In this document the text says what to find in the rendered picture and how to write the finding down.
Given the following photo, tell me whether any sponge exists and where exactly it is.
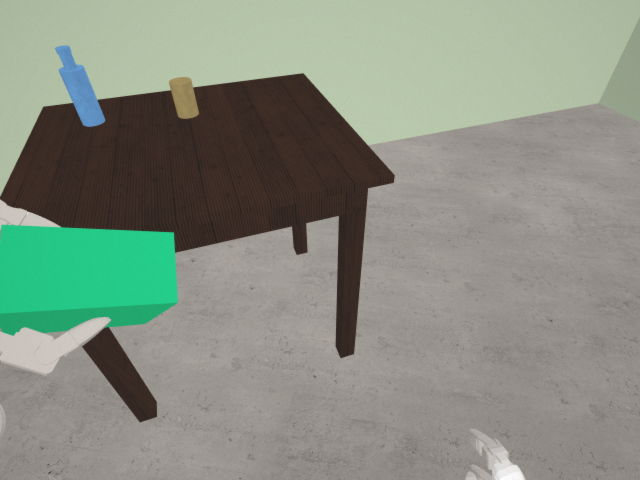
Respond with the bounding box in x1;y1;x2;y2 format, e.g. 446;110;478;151
0;225;178;336

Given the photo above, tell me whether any left robot hand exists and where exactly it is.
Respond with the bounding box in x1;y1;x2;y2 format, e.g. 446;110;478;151
0;200;111;376

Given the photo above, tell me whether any right robot hand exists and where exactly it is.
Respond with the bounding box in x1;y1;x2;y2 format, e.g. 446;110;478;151
465;428;526;480

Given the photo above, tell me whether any table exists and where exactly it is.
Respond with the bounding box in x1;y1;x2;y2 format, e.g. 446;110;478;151
0;73;395;422

